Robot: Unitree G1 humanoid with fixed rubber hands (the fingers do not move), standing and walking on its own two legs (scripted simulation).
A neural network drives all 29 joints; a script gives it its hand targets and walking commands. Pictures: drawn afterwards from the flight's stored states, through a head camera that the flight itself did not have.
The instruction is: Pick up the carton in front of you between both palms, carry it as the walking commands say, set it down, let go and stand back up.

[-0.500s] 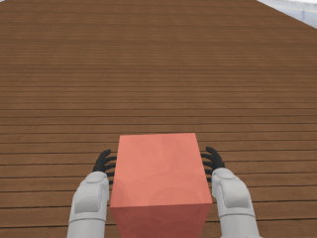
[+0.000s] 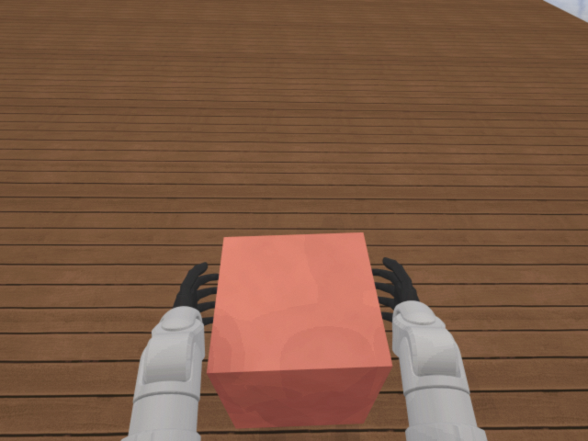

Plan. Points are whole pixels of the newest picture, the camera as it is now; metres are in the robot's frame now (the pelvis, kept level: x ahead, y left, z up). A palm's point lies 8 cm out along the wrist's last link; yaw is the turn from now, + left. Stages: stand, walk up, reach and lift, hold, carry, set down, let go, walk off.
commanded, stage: hold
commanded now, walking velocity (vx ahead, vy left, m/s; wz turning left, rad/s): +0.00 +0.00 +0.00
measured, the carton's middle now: (296, 334) +0.30 -0.01 -0.04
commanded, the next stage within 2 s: set down in 0.80 s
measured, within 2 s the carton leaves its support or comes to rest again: neither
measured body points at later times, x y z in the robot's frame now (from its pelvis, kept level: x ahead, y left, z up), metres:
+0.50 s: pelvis -0.02 -0.05 +0.00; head -0.07 -0.06 +0.45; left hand +0.27 +0.14 +0.05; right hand +0.31 -0.16 +0.05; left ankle +0.00 +0.08 -0.74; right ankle +0.04 -0.15 -0.74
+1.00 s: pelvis +0.00 -0.05 +0.00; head -0.04 -0.05 +0.45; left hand +0.30 +0.14 +0.04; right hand +0.34 -0.16 +0.05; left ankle +0.00 +0.08 -0.74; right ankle +0.04 -0.15 -0.74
